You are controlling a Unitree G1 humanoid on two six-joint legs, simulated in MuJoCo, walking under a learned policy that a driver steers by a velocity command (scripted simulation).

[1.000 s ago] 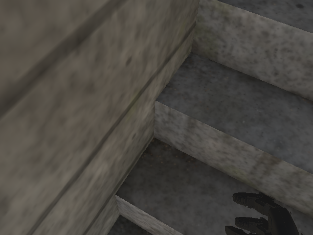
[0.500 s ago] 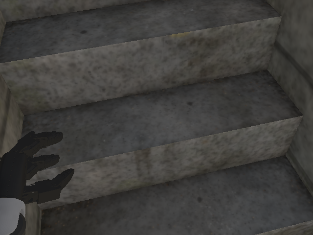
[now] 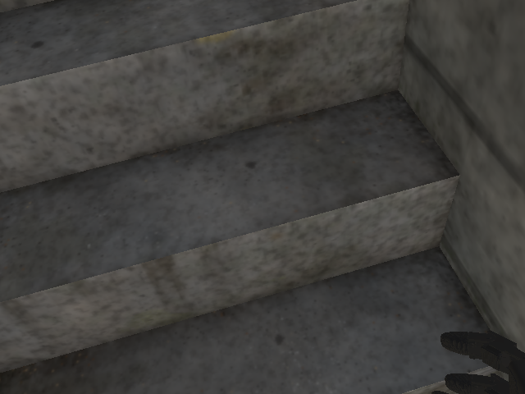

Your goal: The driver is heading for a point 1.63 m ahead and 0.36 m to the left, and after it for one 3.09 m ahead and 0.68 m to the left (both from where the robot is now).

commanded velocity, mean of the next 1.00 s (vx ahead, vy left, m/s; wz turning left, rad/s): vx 0.65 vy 0.04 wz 0.21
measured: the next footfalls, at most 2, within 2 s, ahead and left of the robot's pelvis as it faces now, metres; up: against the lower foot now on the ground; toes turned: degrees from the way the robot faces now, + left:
left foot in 0.20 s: +0.11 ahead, +0.15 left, +0.21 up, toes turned +14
right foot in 0.66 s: +0.33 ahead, +0.02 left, +0.41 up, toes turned +17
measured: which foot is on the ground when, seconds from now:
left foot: up 0.00-0.18, down 0.20-0.64, up 0.66-1.00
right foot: down 0.00-0.22, up 0.24-0.64, down 0.66-1.00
